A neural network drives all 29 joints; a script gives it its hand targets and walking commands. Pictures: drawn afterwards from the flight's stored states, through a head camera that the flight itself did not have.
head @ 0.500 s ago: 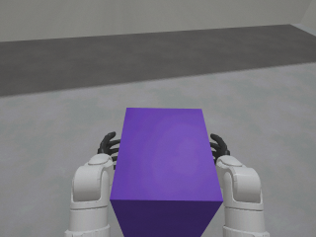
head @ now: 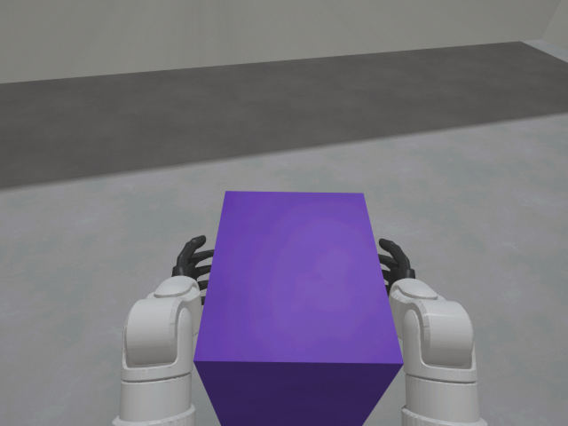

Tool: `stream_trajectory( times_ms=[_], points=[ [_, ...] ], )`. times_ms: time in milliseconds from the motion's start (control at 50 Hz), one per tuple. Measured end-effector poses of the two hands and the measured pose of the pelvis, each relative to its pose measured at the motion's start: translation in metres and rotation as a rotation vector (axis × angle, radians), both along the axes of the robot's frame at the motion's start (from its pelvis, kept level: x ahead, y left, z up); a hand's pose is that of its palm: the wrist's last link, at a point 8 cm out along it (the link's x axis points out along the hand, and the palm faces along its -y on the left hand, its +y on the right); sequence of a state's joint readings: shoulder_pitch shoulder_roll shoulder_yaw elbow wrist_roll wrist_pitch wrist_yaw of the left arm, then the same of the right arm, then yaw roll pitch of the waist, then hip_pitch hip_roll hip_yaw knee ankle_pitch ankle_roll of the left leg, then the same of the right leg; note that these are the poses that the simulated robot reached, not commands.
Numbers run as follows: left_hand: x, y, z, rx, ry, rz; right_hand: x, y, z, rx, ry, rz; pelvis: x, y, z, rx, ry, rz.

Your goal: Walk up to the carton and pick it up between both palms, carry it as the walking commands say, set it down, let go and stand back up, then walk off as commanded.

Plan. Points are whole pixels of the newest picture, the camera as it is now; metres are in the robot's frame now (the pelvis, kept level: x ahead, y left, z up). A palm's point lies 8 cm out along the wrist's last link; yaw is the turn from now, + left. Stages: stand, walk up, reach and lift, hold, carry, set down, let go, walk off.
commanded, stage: carry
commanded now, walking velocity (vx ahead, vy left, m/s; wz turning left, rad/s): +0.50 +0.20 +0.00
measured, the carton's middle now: (291, 322) +0.27 +0.00 +0.02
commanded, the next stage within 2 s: none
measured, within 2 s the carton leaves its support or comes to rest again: neither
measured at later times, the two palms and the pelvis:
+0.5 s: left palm (164, 167) +0.54 +0.24 +0.09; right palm (314, 172) +0.53 -0.04 +0.09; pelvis +0.25 +0.11 +0.01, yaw -1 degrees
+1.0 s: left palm (148, 91) +0.85 +0.35 +0.09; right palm (260, 91) +0.87 +0.08 +0.09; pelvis +0.58 +0.20 +0.00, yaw +2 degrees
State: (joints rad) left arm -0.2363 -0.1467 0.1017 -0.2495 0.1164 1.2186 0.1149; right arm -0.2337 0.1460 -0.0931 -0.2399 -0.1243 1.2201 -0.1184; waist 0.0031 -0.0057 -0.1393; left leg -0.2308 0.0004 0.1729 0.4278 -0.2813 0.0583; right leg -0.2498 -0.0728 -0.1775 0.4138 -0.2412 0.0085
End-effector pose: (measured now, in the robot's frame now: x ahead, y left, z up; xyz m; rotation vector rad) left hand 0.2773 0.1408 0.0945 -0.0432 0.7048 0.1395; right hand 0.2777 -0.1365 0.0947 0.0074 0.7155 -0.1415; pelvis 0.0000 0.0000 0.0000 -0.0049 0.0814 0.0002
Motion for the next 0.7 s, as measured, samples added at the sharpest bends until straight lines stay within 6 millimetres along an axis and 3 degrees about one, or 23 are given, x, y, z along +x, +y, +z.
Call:
stream_trajectory(
  times_ms=[100,260,360,520,640,700],
  points=[
    [0.042,0.014,-0.004,0.013,0.022,-0.011,0.041,0.014,-0.005,0.01,0.023,-0.007,0.044,0.015,0.001,-0.007,0.018,0.011],
    [0.13,0.069,-0.013,-0.003,-0.009,0.012,0.133,0.069,-0.011,-0.001,-0.01,0.009,0.13,0.067,-0.01,0.025,0.001,-0.01],
    [0.183,0.088,-0.015,-0.005,0.045,-0.02,0.176,0.088,-0.014,-0.006,0.046,-0.019,0.177,0.092,0.004,-0.022,0.017,-0.029],
    [0.279,0.098,-0.005,-0.002,-0.006,-0.044,0.267,0.098,-0.003,0.005,-0.005,-0.051,0.267,0.11,0.005,-0.029,0.009,-0.016],
    [0.358,0.108,-0.013,0.035,-0.029,-0.012,0.356,0.108,-0.02,0.039,-0.028,-0.017,0.354,0.112,-0.018,-0.016,-0.021,0.027],
    [0.387,0.122,-0.018,0.046,0.03,0.024,0.395,0.122,-0.028,0.051,0.031,0.019,0.387,0.117,-0.011,-0.012,-0.016,0.051]
  ],
)
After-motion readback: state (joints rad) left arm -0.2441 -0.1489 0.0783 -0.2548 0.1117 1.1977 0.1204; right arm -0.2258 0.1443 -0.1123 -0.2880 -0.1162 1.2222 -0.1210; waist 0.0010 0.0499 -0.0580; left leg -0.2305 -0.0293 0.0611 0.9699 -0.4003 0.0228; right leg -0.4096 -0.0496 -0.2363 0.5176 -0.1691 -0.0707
